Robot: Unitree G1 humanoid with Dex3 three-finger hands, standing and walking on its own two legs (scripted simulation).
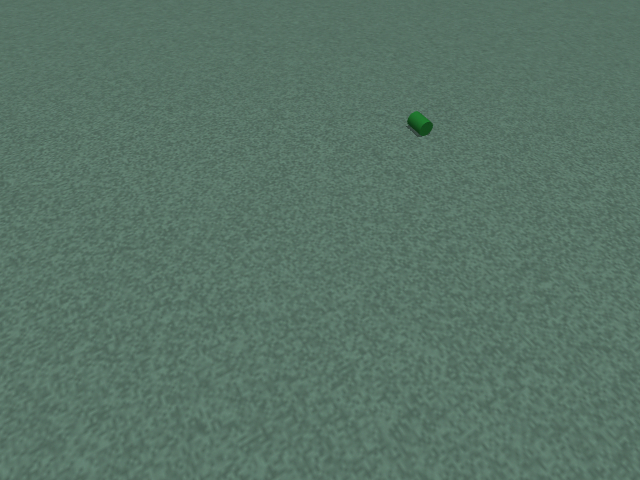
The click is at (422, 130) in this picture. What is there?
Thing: lying can
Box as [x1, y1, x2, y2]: [407, 111, 432, 135]
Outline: 415,111 408,117 407,122 421,135 424,135 431,129 432,124 419,112
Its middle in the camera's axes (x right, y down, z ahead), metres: +0.58 -0.64 +2.23
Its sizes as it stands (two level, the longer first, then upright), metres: 0.119 0.089 0.089
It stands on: the floor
